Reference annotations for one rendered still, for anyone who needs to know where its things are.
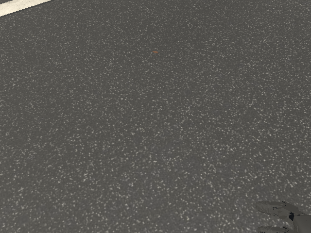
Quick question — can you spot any right robot hand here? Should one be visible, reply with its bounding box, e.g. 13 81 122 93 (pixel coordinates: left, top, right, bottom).
256 201 311 233

